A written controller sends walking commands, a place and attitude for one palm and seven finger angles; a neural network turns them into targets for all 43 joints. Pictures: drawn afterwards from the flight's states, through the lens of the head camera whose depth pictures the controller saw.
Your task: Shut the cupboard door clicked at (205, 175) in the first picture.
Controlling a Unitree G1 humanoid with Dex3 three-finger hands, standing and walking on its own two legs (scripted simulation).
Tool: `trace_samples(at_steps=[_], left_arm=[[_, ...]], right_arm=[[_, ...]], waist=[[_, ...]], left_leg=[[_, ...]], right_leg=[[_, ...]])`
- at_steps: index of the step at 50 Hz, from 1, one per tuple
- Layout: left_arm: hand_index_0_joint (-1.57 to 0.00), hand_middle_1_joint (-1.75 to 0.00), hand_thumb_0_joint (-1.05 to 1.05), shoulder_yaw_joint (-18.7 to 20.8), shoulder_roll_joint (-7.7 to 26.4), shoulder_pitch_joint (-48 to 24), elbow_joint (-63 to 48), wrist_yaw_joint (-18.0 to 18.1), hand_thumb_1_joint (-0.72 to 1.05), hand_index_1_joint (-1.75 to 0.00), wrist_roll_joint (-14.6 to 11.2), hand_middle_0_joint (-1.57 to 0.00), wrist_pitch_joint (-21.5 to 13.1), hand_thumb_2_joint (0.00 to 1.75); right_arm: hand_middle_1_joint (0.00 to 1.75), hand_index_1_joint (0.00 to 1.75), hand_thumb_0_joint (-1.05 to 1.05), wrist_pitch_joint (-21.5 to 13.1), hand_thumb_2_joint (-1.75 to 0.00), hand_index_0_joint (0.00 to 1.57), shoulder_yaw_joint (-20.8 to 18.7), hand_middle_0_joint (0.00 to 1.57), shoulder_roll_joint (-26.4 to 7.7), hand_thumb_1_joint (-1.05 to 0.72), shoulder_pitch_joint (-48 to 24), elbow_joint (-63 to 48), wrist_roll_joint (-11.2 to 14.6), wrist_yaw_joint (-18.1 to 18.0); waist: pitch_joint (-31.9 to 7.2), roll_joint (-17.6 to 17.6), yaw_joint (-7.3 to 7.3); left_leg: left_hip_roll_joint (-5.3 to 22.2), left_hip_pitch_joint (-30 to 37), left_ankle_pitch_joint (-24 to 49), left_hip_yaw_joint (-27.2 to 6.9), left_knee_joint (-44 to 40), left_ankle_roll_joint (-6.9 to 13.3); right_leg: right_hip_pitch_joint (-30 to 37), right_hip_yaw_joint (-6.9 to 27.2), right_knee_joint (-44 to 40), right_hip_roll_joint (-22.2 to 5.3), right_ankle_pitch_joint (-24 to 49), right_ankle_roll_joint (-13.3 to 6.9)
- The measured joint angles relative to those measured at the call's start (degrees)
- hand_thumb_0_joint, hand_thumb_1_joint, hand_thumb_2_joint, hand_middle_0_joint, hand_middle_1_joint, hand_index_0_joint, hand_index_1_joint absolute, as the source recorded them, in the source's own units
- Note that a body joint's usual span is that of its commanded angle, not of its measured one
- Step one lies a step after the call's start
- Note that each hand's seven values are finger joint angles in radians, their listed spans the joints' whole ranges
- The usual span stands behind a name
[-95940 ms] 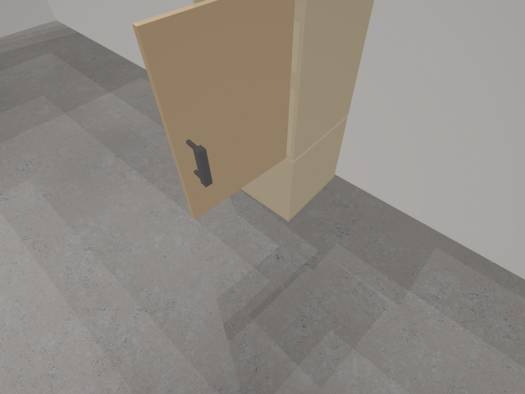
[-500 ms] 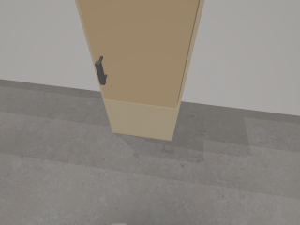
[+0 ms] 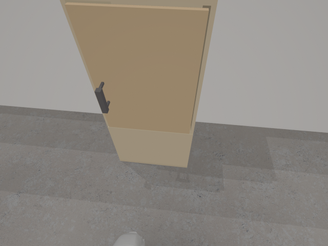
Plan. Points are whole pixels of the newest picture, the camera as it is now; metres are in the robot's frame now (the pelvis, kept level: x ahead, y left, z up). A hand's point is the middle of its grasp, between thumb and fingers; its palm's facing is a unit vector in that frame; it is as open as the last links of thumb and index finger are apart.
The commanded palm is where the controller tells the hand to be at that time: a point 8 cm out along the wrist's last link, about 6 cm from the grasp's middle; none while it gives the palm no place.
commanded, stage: take the last steps up to it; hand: left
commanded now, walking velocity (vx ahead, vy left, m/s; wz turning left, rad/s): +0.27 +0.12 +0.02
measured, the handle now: (103, 97) +0.67 +0.29 -0.11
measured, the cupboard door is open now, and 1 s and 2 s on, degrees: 0 0 0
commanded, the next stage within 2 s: come to a stop and stand still in 0.32 s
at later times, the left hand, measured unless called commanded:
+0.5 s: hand (90, 213) +0.23 +0.24 -0.17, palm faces +0.05 -0.97 -0.25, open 7.4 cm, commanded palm none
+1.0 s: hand (79, 214) +0.23 +0.28 -0.18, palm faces +0.02 -0.97 -0.23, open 7.4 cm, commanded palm none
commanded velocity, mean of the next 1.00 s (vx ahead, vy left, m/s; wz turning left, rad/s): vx -0.02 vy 0.00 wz -0.02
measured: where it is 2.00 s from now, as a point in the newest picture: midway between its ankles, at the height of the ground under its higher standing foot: outside the picture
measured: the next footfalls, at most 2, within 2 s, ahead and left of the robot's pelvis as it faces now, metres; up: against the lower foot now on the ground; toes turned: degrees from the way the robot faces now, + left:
left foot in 0.18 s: +0.20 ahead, +0.17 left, +0.00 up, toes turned +7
right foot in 0.50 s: +0.25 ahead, -0.03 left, +0.00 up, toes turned -6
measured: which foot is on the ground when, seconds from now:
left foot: up 0.00-0.16, down 0.18-0.54, up 0.56-0.76, down 0.78-1.00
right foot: down 0.00-0.18, up 0.20-0.48, down 0.50-0.82, up 0.84-1.00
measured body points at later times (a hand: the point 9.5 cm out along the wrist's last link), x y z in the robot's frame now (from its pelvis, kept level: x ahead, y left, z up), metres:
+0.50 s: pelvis +0.16 +0.06 -0.02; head +0.17 +0.03 +0.43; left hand +0.23 +0.29 -0.15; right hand +0.18 -0.16 -0.19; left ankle +0.16 +0.17 -0.75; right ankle +0.21 -0.03 -0.75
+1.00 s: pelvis +0.17 +0.08 -0.01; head +0.21 +0.09 +0.44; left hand +0.23 +0.33 -0.17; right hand +0.20 -0.15 -0.16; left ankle +0.17 +0.19 -0.75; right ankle +0.13 -0.04 -0.70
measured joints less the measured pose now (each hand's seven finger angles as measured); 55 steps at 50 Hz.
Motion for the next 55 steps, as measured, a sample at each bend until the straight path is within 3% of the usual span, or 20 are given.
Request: trace_samples(at_steps=[5,8,9,12,15,17,19,24,25,27,32,38,39,41,42,45,48,52,55], left_arm=[[-0.20,-0.30,0.00,0.1,0.1,1.5,1.9,-0.1,0.91,-0.30,0.1,-0.20,-0.3,0.90],[-0.20,-0.30,0.01,0.4,0.5,2.3,2.7,0.0,0.91,-0.30,0.0,-0.20,0.0,0.90],[-0.20,-0.30,0.01,0.4,0.4,3.0,2.8,-0.1,0.91,-0.30,0.0,-0.20,0.2,0.90],[-0.20,-0.30,0.01,0.4,1.6,1.4,3.0,-0.1,0.91,-0.30,-0.4,-0.20,1.8,0.90],[-0.20,-0.30,0.01,0.6,2.7,-1.7,1.8,-0.2,0.91,-0.30,-0.3,-0.20,2.2,0.90],[-0.20,-0.30,0.01,0.7,2.8,-4.2,0.1,-0.4,0.91,-0.30,-0.2,-0.20,2.4,0.90],[-0.19,-0.30,0.01,0.5,2.5,-6.3,-1.8,-0.5,0.91,-0.30,-0.2,-0.20,2.3,0.90],[-0.19,-0.30,0.00,0.0,1.5,-8.1,-5.3,-0.4,0.91,-0.30,0.0,-0.20,1.1,0.90],[-0.19,-0.30,0.00,-0.2,1.5,-7.9,-5.5,-0.1,0.91,-0.30,0.1,-0.20,0.6,0.90],[-0.19,-0.30,0.00,-0.9,0.7,-8.0,-4.4,0.3,0.91,-0.30,0.0,-0.20,0.5,0.90],[-0.20,-0.30,0.00,-1.4,1.0,-9.1,-2.7,1.2,0.93,-0.30,-0.4,-0.20,1.3,0.90],[-0.20,-0.30,0.00,-0.5,1.7,-11.6,-2.7,2.0,0.93,-0.30,-0.5,-0.20,2.5,0.90],[-0.20,-0.30,0.00,-0.4,1.8,-11.8,-2.7,1.9,0.93,-0.30,-0.6,-0.20,2.8,0.90],[-0.20,-0.30,0.00,-0.1,2.2,-11.8,-2.5,1.9,0.92,-0.30,-0.7,-0.20,3.6,0.90],[-0.20,-0.30,0.00,0.0,2.5,-11.6,-2.6,1.9,0.92,-0.30,-0.7,-0.20,4.1,0.90],[-0.20,-0.30,0.00,0.3,3.5,-11.1,-2.5,1.8,0.92,-0.30,-0.7,-0.20,5.7,0.90],[-0.20,-0.30,0.00,0.8,4.3,-11.2,-2.7,1.5,0.91,-0.30,-0.7,-0.20,6.3,0.90],[-0.20,-0.30,0.00,0.8,4.9,-10.5,-3.1,0.8,0.91,-0.30,-0.6,-0.20,6.1,0.90],[-0.20,-0.30,0.00,0.5,4.7,-9.4,-2.9,0.5,0.91,-0.30,-0.6,-0.20,5.6,0.90]], right_arm=[[0.30,0.29,0.01,-0.8,-0.89,0.20,0.3,0.20,0.0,-0.91,-2.7,-1.4,0.3,0.6],[0.30,0.29,0.01,-1.9,-0.90,0.20,0.6,0.20,-0.1,-0.91,-4.3,-2.3,0.3,0.6],[0.30,0.30,0.01,-2.6,-0.90,0.20,0.8,0.20,-0.6,-0.91,-4.4,-3.0,0.1,0.6],[0.30,0.30,0.00,-4.0,-0.89,0.20,0.9,0.20,0.4,-0.91,-6.1,-3.6,-0.3,-0.6],[0.30,0.30,0.00,-4.1,-0.89,0.20,1.6,0.20,1.6,-0.91,-6.0,-4.0,-0.2,-1.3],[0.30,0.30,0.00,-4.0,-0.89,0.20,1.7,0.20,2.0,-0.92,-5.4,-3.7,-0.1,-2.0],[0.30,0.30,0.00,-3.5,-0.89,0.20,1.6,0.20,1.7,-0.93,-4.6,-3.0,-0.2,-2.2],[0.30,0.30,0.00,-1.7,-0.89,0.20,1.6,0.20,1.2,-0.93,-2.2,-1.0,0.0,-1.7],[0.30,0.30,0.00,-1.3,-0.89,0.20,1.7,0.20,1.4,-0.92,-1.9,-0.6,0.3,-1.6],[0.30,0.30,0.00,-0.4,-0.89,0.20,1.7,0.20,1.3,-0.92,-2.1,0.2,0.6,-1.5],[0.30,0.30,0.01,0.4,-0.89,0.20,1.7,0.20,2.5,-0.93,-2.8,0.8,1.0,-2.1],[0.30,0.30,0.01,1.0,-0.89,0.20,0.9,0.20,1.9,-0.92,-4.0,0.1,1.2,-2.7],[0.30,0.30,0.01,1.1,-0.89,0.20,0.7,0.20,1.5,-0.92,-4.2,0.0,1.2,-2.7],[0.30,0.30,0.01,1.2,-0.89,0.20,0.4,0.20,1.2,-0.92,-4.7,0.0,0.9,-2.9],[0.30,0.30,0.01,1.2,-0.89,0.20,0.4,0.20,1.1,-0.92,-4.7,-0.3,0.8,-2.9],[0.30,0.30,0.00,0.7,-0.89,0.20,0.6,0.20,1.4,-0.92,-5.0,-1.1,0.3,-3.4],[0.30,0.30,0.00,0.4,-0.89,0.20,1.2,0.20,1.9,-0.91,-5.5,-1.9,-0.1,-3.8],[0.30,0.30,0.00,0.1,-0.89,0.20,1.4,0.20,2.3,-0.91,-6.5,-2.3,-0.3,-3.5],[0.30,0.30,0.00,0.0,-0.89,0.20,1.0,0.21,1.8,-0.92,-6.8,-2.2,-0.1,-3.3]], waist=[[1.6,-0.6,0.74],[2.0,-1.1,1.25],[1.7,-0.6,1.46],[2.6,-2.3,1.45],[2.5,-3.2,1.53],[2.1,-2.7,1.39],[1.6,-1.7,1.22],[-0.6,-0.1,1.11],[-1.1,-0.6,1.29],[-1.4,1.0,0.53],[-1.3,0.9,-0.92],[2.4,-1.2,-0.49],[2.9,-1.2,-0.40],[3.4,-2.1,0.12],[3.3,-2.4,0.40],[2.8,-2.7,0.67],[2.6,-2.2,0.67],[2.2,-1.3,0.73],[1.3,-0.6,0.51]], left_leg=[[1.1,-0.9,3.0,0.3,-10.8,0.3],[0.4,2.4,5.2,1.4,-18.5,1.3],[0.5,4.4,6.6,1.3,-21.2,2.0],[-0.5,4.7,3.9,2.9,-16.5,1.7],[-1.3,8.2,2.8,4.8,-18.9,1.6],[-2.0,10.6,3.5,5.3,-21.9,1.9],[-2.6,12.7,3.8,5.4,-24.3,2.2],[-3.3,15.5,0.5,5.9,-23.4,1.6],[-3.6,15.4,-0.9,6.3,-21.9,1.2],[-2.8,15.7,-4.4,4.9,-20.0,0.6],[-2.0,15.4,-7.7,1.0,-17.8,-0.2],[-1.7,15.8,-2.4,-0.3,-22.3,-1.6],[-1.4,16.1,1.2,-0.2,-23.4,-1.4],[-2.0,16.9,0.2,0.6,-23.7,-0.4],[-2.2,17.2,-0.7,1.1,-23.9,0.2],[-2.2,17.8,-0.6,1.9,-25.1,1.3],[-1.7,17.3,1.0,1.6,-26.3,1.4],[-1.1,15.9,2.5,1.4,-27.0,0.8],[-0.7,14.5,2.9,1.4,-26.3,0.1]], right_leg=[[4.0,-1.4,-1.6,-1.1,-2.3,1.9],[4.9,-2.0,2.6,-2.4,-6.8,3.5],[3.7,-1.9,7.1,-2.6,-9.3,3.4],[-6.2,1.7,32.0,-2.9,-14.6,0.4],[-16.2,1.4,45.4,-2.5,-11.5,-0.9],[-20.3,0.4,44.3,-2.6,-9.2,-0.7],[-22.0,-0.6,38.1,-2.7,-7.9,-0.5],[-18.2,-1.0,19.7,-1.7,-0.4,0.5],[-17.2,-0.2,17.0,-1.7,2.7,-0.4],[-16.2,-0.9,17.5,-0.5,1.6,-2.0],[-13.3,-2.0,11.8,1.3,1.5,-2.7],[-13.1,-2.0,11.2,0.9,2.2,-1.8],[-13.2,-2.1,11.7,0.8,1.9,-1.5],[-13.4,-1.4,12.9,0.2,1.7,-0.7],[-13.8,-1.1,14.1,0.0,1.9,-0.4],[-16.2,2.0,24.5,1.1,-7.9,0.2],[-17.2,3.8,31.1,2.1,-10.4,0.8],[-14.4,3.8,26.6,1.5,-9.7,1.4],[-10.0,3.2,17.4,0.9,-5.4,1.3]])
